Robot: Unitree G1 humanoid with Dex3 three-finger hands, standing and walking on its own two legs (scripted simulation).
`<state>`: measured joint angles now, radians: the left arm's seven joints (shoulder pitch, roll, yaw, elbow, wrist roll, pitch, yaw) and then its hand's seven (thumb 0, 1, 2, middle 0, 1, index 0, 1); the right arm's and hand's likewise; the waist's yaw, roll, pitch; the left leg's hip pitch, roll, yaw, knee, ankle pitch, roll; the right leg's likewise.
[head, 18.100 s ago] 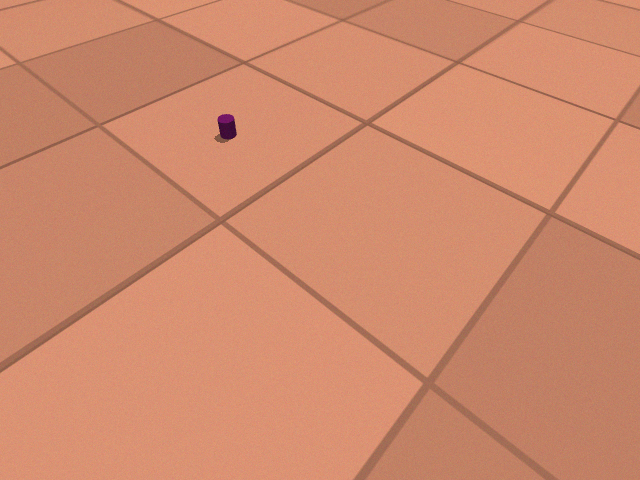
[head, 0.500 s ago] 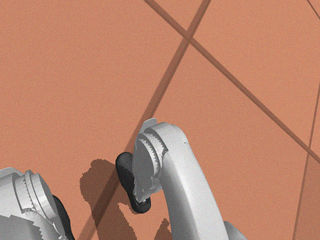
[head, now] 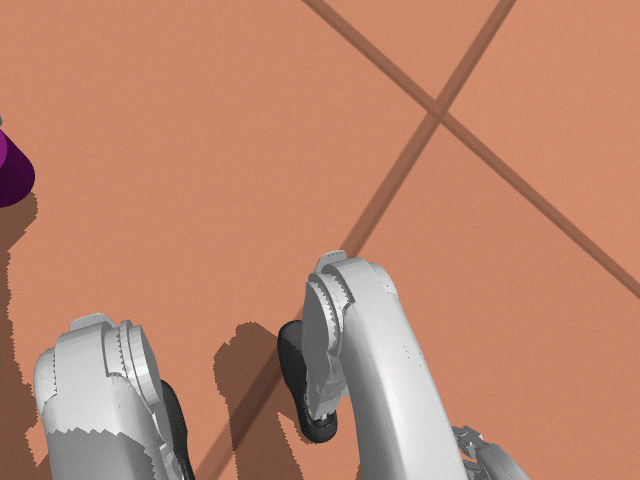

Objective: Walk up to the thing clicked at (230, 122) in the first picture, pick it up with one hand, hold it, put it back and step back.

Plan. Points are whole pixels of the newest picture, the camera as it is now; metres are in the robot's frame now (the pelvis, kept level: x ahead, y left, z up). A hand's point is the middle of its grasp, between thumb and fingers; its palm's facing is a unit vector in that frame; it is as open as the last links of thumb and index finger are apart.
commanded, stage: settle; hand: left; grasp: from above
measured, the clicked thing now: out of the picture +0.53 +0.29 -0.21
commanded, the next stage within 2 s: lift in 0.50 s
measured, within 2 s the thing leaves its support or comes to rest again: neither
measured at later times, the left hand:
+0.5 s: hand out of the picture +0.50 +0.28 -0.11, palm faces -0.44 -0.04 -0.90, open 11.2 cm
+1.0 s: hand out of the picture +0.46 +0.29 -0.05, palm faces -0.47 -0.08 -0.88, open 11.1 cm
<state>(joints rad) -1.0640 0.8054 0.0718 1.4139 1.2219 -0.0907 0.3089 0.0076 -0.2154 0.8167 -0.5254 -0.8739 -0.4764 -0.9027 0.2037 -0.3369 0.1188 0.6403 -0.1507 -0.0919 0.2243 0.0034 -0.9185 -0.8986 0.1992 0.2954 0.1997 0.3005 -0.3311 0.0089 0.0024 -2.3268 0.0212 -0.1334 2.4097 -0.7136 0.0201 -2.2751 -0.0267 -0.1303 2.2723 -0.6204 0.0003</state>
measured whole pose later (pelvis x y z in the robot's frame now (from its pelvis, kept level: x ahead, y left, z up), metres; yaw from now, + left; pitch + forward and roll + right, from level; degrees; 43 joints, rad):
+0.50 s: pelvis -0.01 +0.00 +0.03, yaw +2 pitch +36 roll -8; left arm -1.11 0.77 0.00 1.40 1.23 -0.11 0.23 0.00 -0.22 0.80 -0.56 -0.83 -0.51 -0.86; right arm 0.24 -0.29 0.10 0.65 -0.10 -0.02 0.13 0.00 -0.92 -0.90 0.20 0.30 0.20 0.30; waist -0.32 0.02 -0.06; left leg -2.28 0.02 -0.10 2.31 -0.67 0.03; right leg -2.23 -0.03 -0.10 2.19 -0.60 0.01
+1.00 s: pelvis -0.01 +0.00 +0.07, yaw +4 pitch +37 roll -6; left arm -0.92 0.66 -0.02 1.13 1.12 -0.09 0.10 0.00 -0.19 0.75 -0.59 -0.77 -0.53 -0.81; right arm 0.24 -0.29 0.03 0.63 -0.04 0.04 0.09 0.01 -0.92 -0.90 0.20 0.30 0.20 0.30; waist -0.23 0.04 -0.13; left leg -2.14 0.01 -0.06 2.15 -0.67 0.03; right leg -2.10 -0.04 -0.06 2.06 -0.61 0.01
